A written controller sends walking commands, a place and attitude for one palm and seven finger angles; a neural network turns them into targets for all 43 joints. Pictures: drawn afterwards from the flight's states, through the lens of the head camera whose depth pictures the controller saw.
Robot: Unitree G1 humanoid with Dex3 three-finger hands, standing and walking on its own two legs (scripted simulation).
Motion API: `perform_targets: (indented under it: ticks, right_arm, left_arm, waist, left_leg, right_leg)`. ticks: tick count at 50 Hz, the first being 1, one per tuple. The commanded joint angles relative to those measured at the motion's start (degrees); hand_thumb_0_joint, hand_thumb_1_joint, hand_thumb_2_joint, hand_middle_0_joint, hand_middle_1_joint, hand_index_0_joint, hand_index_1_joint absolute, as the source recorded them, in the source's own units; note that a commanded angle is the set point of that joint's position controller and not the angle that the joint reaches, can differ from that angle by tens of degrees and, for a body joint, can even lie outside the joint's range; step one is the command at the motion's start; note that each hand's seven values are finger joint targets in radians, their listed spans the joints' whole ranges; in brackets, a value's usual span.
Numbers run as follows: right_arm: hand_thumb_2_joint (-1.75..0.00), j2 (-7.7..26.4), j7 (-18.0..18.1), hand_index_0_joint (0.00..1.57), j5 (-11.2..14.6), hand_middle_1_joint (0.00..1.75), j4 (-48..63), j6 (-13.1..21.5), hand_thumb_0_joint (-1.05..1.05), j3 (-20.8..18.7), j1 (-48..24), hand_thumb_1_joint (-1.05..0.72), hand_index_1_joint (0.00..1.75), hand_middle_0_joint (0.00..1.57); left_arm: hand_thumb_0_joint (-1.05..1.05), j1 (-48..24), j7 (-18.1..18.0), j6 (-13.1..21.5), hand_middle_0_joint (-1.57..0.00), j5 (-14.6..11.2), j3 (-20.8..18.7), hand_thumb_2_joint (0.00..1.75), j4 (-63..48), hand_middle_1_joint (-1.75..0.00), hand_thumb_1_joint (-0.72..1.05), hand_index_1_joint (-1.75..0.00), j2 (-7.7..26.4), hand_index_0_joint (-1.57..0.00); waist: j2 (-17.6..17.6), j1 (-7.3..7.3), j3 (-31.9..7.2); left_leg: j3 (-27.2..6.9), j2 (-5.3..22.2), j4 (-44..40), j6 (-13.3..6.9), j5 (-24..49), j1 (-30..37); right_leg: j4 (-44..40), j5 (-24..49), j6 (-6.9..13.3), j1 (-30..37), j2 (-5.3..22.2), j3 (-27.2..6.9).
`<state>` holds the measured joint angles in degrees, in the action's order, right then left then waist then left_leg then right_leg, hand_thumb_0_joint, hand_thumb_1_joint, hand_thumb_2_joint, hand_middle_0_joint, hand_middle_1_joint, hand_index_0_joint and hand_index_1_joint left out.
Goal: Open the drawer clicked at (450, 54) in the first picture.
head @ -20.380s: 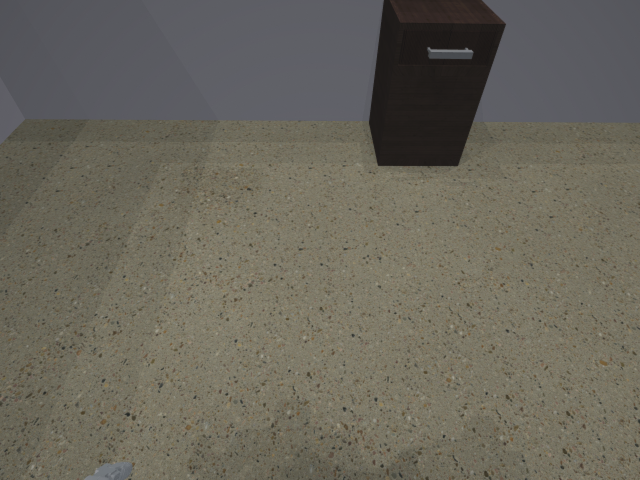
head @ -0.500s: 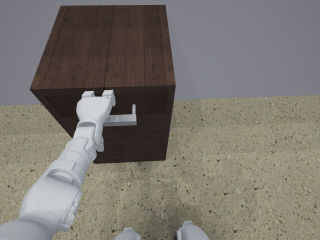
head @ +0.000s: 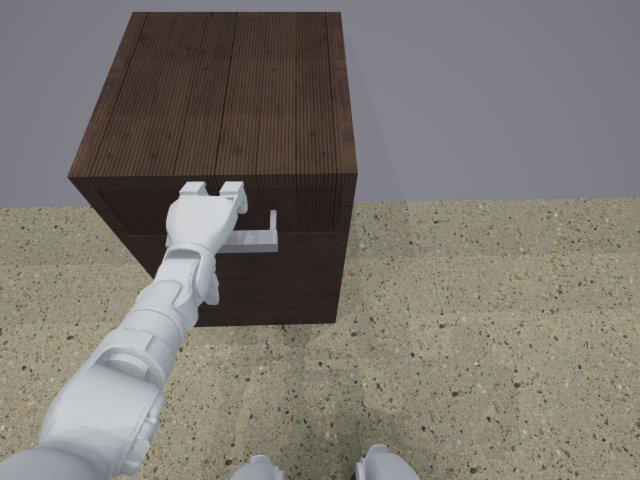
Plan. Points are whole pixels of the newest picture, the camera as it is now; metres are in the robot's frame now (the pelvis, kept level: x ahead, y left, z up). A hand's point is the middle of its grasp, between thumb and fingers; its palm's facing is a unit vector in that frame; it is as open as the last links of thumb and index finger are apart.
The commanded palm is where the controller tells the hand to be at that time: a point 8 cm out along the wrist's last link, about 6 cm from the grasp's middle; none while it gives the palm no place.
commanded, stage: move the hooked fingers above the handle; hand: left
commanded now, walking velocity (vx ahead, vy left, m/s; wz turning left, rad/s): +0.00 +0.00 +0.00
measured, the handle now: (225, 229) +0.51 +0.15 -0.10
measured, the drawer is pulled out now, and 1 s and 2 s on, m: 0.00 0.00 0.00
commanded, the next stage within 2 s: lower the fingers behind the handle in 1.68 s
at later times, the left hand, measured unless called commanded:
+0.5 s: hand (204, 236) +0.45 +0.16 -0.03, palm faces -0.08 -0.04 -1.00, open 13.8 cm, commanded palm +0.44 +0.15 +0.02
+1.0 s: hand (205, 244) +0.44 +0.16 -0.04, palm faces -0.08 -0.04 -1.00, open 13.9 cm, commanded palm +0.44 +0.15 +0.01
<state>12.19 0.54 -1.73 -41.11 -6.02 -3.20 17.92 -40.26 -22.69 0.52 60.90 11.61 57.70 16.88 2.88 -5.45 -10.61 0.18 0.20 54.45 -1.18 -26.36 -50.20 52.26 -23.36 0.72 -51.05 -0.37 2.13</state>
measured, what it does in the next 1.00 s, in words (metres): stands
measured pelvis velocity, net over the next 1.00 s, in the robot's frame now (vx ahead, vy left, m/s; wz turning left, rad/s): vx -0.01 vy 0.01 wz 0.00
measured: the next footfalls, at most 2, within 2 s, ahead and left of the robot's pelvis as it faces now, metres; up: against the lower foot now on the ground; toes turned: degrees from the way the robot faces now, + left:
none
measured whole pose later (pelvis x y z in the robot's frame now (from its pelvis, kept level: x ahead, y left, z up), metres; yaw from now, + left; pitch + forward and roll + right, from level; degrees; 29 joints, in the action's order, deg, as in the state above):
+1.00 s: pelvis -0.01 +0.01 -0.01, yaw +0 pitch +23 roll -2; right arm 12.7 0.1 -2.0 -41.0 -5.4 -3.4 18.6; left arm -41.7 -25.9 1.5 63.2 11.0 59.6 17.8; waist 2.6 -5.8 -10.9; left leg 0.2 -0.1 57.5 -1.8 -27.1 -53.4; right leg 54.6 -23.7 0.1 -53.8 0.0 2.1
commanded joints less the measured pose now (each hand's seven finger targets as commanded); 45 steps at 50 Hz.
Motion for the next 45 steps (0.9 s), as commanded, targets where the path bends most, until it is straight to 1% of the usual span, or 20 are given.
perform_targets:
  ticks: [1, 2, 3, 6, 7, 11, 13, 14, 16, 19, 20, 21, 24, 28, 29, 32, 35, 38, 41, 45]
  right_arm:
    - [-0.9, 9.3, 0.3, 0.2, -0.5, 0.3, 3.6, 0.9, 0.0, -2.7, 6.4, -0.9, 0.3, 0.2]
    - [-0.9, 9.1, -0.2, 0.2, -0.7, 0.3, 4.2, 0.7, 0.0, -2.4, 6.3, -0.9, 0.3, 0.2]
    - [-0.9, 9.4, -0.5, 0.2, -0.8, 0.3, 4.9, 0.4, 0.0, -2.1, 5.5, -0.9, 0.3, 0.2]
    - [-0.9, 9.1, -1.2, 0.2, -1.0, 0.3, 7.6, -0.5, 0.0, -1.7, 3.8, -0.9, 0.3, 0.2]
    - [-0.9, 9.1, -1.5, 0.2, -0.9, 0.3, 8.4, -0.6, 0.0, -1.9, 4.0, -0.9, 0.3, 0.2]
    - [-0.9, 9.6, -0.9, 0.2, 0.1, 0.3, 9.2, -0.8, 0.0, -2.1, 4.1, -0.9, 0.3, 0.2]
    - [-0.9, 9.9, 0.0, 0.2, 0.5, 0.3, 8.8, -0.1, 0.0, -2.3, 4.7, -0.9, 0.3, 0.2]
    - [-0.9, 9.9, 0.4, 0.2, 0.6, 0.3, 8.4, 0.3, 0.0, -2.5, 5.2, -0.9, 0.3, 0.2]
    - [-0.9, 9.5, 1.3, 0.2, 0.4, 0.3, 7.4, 1.2, 0.0, -3.1, 5.9, -0.9, 0.3, 0.2]
    - [-0.9, 9.4, 1.7, 0.2, -0.2, 0.3, 4.9, 2.6, 0.0, -3.8, 7.5, -0.9, 0.3, 0.2]
    - [-0.9, 9.4, 1.6, 0.2, -0.3, 0.3, 4.1, 2.7, 0.0, -3.8, 7.7, -0.9, 0.3, 0.2]
    - [-0.9, 8.9, 1.3, 0.2, -0.4, 0.3, 3.8, 2.8, 0.0, -3.8, 7.8, -0.9, 0.3, 0.2]
    - [-0.9, 9.3, 0.3, 0.2, -0.8, 0.3, 2.7, 2.1, 0.0, -3.6, 8.4, -0.9, 0.3, 0.2]
    - [-0.9, 10.0, -1.0, 0.2, -0.7, 0.3, 4.4, 0.4, 0.0, -2.7, 7.3, -0.9, 0.3, 0.2]
    - [-0.9, 10.0, -1.3, 0.2, -0.8, 0.3, 5.2, 0.2, 0.0, -2.7, 7.0, -0.9, 0.3, 0.2]
    - [-0.9, 10.4, -1.5, 0.2, -0.8, 0.3, 7.3, -1.1, 0.0, -2.2, 5.9, -0.9, 0.3, 0.2]
    - [-0.9, 10.1, -1.3, 0.2, -0.2, 0.3, 8.2, -1.2, 0.0, -2.3, 5.5, -0.9, 0.3, 0.2]
    - [-0.9, 10.1, -0.3, 0.2, 0.3, 0.3, 8.4, -0.5, 0.0, -2.6, 5.8, -0.9, 0.3, 0.2]
    - [-0.9, 9.4, 0.4, 0.2, 0.2, 0.3, 7.1, 0.8, 0.0, -3.6, 6.5, -0.9, 0.3, 0.2]
    - [-0.9, 9.4, 0.8, 0.2, -0.2, 0.3, 4.1, 1.9, 0.0, -3.6, 7.3, -0.9, 0.3, 0.2]
  left_arm:
    - [0.0, -22.2, -6.2, 2.6, -0.3, 4.1, -8.4, 0.3, -5.8, -1.2, -0.5, -1.2, 11.0, -0.3]
    - [0.0, -20.4, -7.8, 1.6, -0.3, 4.5, -9.8, 0.3, -3.9, -1.2, -0.5, -1.2, 11.6, -0.3]
    - [0.0, -18.6, -9.3, 0.2, -0.3, 4.9, -12.9, 0.3, -2.8, -1.2, -0.5, -1.2, 15.0, -0.3]
    - [0.0, -15.1, -12.8, -5.1, -0.3, 5.9, -14.3, 0.3, -1.3, -1.2, -0.5, -1.2, 16.2, -0.3]
    - [0.0, -15.3, -13.2, -6.5, -0.3, 6.1, -13.0, 0.3, -1.9, -1.2, -0.5, -1.2, 15.0, -0.3]
    - [0.0, -19.4, -11.9, -10.0, -0.3, 4.1, -13.0, 0.3, -4.2, -1.2, -0.5, -1.2, 17.5, -0.3]
    - [0.0, -24.5, -9.8, -8.7, -0.3, 2.4, -12.0, 0.3, -7.9, -1.2, -0.5, -1.2, 17.6, -0.3]
    - [0.0, -25.6, -8.5, -7.3, -0.3, 2.0, -11.8, 0.3, -9.7, -1.2, -0.5, -1.2, 17.6, -0.3]
    - [0.0, -31.4, -6.0, -2.9, -0.3, 1.3, -7.8, 0.3, -15.8, -1.2, -0.5, -1.2, 13.9, -0.3]
    - [0.0, -30.3, -3.3, 2.4, -0.3, 1.3, -2.1, 0.3, -16.3, -1.2, -0.5, -1.2, 6.8, -0.3]
    - [0.0, -29.9, -3.0, 3.5, -0.3, 1.8, -1.7, 0.3, -15.7, -1.2, -0.5, -1.2, 6.4, -0.3]
    - [0.0, -30.7, -2.7, 4.2, -0.3, 1.6, 1.3, 0.3, -15.4, -1.2, -0.5, -1.2, 2.6, -0.3]
    - [0.0, -26.0, -4.8, 3.4, -0.3, 2.3, -2.0, 0.3, -7.7, -1.2, -0.5, -1.2, 3.8, -0.3]
    - [0.0, -20.2, -9.3, -1.6, -0.3, 3.6, -9.9, 0.3, -0.4, -1.2, -0.5, -1.2, 10.7, -0.3]
    - [0.0, -19.8, -10.2, -3.0, -0.3, 3.8, -10.4, 0.3, -0.9, -1.2, -0.5, -1.2, 11.1, -0.3]
    - [0.0, -18.4, -11.7, -6.3, -0.3, 5.4, -14.4, 0.3, -3.1, -1.2, -0.5, -1.2, 17.7, -0.3]
    - [0.0, -19.3, -11.4, -8.6, -0.3, 5.4, -12.9, 0.3, -4.6, -1.2, -0.5, -1.2, 17.2, -0.3]
    - [0.0, -21.9, -8.8, -6.8, -0.3, 2.9, -12.3, 0.3, -8.9, -1.2, -0.5, -1.2, 16.7, -0.3]
    - [0.0, -27.1, -5.9, -1.7, -0.3, 1.2, -5.1, 0.3, -16.1, -1.2, -0.5, -1.2, 8.3, -0.3]
    - [0.0, -28.1, -4.6, 2.5, -0.3, 2.0, -0.7, 0.3, -12.5, -1.2, -0.5, -1.2, 3.9, -0.3]
  waist:
    - [2.1, -1.73, -17.0]
    - [1.6, -1.25, -17.4]
    - [1.6, 0.13, -17.5]
    - [-0.8, 1.68, -20.9]
    - [-1.0, 1.28, -22.4]
    - [-6.4, -0.26, -27.6]
    - [-6.6, -2.25, -29.2]
    - [-5.3, -2.34, -29.9]
    - [-2.7, -4.7, -32.2]
    - [1.5, -5.62, -29.1]
    - [2.7, -5.6, -27.5]
    - [4.9, -6.14, -25.4]
    - [2.7, -4.94, -19.7]
    - [0.6, -1.45, -19.2]
    - [0.2, -0.94, -20.2]
    - [-0.2, 1.29, -25.1]
    - [-3.4, 0.19, -26.3]
    - [-4.5, -1.16, -28.8]
    - [-1.3, -4.02, -30.3]
    - [-0.4, -5.88, -21.2]
  left_leg:
    - [-0.4, -0.9, -3.3, -1.4, 20.9, 11.2]
    - [-0.1, -1.0, -2.9, -1.3, 20.8, 9.5]
    - [0.5, -1.1, -2.6, -1.3, 20.9, 7.5]
    - [1.7, -1.5, -2.2, -1.2, 22.4, 4.9]
    - [2.2, -1.5, -2.2, -1.2, 22.4, 5.2]
    - [2.5, -1.7, -3.0, -1.7, 20.6, 5.4]
    - [2.7, -1.5, -3.3, -2.2, 18.2, 6.6]
    - [2.4, -1.5, -3.4, -2.2, 18.2, 8.2]
    - [1.3, -1.1, -2.9, -2.5, 20.0, 13.3]
    - [-0.2, -0.6, -2.2, -2.0, 21.1, 18.8]
    - [-0.8, -0.3, -1.9, -1.7, 21.7, 19.6]
    - [-1.0, -0.2, -1.9, -1.5, 23.4, 20.9]
    - [-2.0, 0.0, -1.6, -0.9, 22.9, 16.6]
    - [-0.7, -0.6, -2.1, -0.8, 23.4, 9.5]
    - [0.1, -0.7, -1.9, -1.0, 23.3, 8.5]
    - [1.2, -1.2, -2.2, -1.3, 24.0, 6.9]
    - [1.8, -1.1, -3.2, -1.6, 22.2, 7.2]
    - [1.6, -1.0, -3.6, -1.9, 20.8, 9.6]
    - [0.3, -0.2, -3.6, -2.0, 22.3, 17.4]
    - [-1.5, 0.1, -3.2, -1.5, 18.1, 17.0]
  right_leg:
    - [-3.4, 15.4, 2.7, 5.3, -1.6, -0.3]
    - [-2.4, 15.5, 2.8, 5.7, -1.7, -0.1]
    - [-1.8, 16.3, 2.8, 6.7, -1.6, -0.5]
    - [-0.6, 20.1, 2.5, 11.6, -1.7, -1.0]
    - [-0.7, 21.2, 2.2, 12.8, -1.8, -1.1]
    - [-2.7, 23.6, 0.8, 19.9, -1.3, -2.3]
    - [-4.3, 22.7, 0.1, 21.2, -1.0, -3.2]
    - [-4.3, 22.4, 0.2, 21.1, -1.0, -3.1]
    - [-4.5, 22.3, 0.4, 17.9, -1.0, -3.1]
    - [-4.3, 17.4, 1.2, 9.2, -1.6, -1.7]
    - [-3.9, 15.9, 1.4, 6.2, -1.7, -1.1]
    - [-4.0, 15.5, 1.8, 3.7, -1.9, -0.6]
    - [-2.9, 13.4, 2.3, 0.5, -2.2, 0.6]
    - [-1.2, 15.9, 2.8, 4.0, -2.3, 0.6]
    - [-1.0, 17.2, 2.7, 6.1, -2.2, 0.3]
    - [-0.1, 21.4, 2.4, 12.8, -2.0, -0.8]
    - [-2.0, 22.1, 1.5, 16.3, -1.8, -1.4]
    - [-3.4, 21.9, 0.9, 18.2, -1.6, -2.1]
    - [-4.4, 19.9, 1.0, 13.7, -1.7, -1.5]
    - [-4.7, 11.8, 1.5, 3.8, -2.0, -0.2]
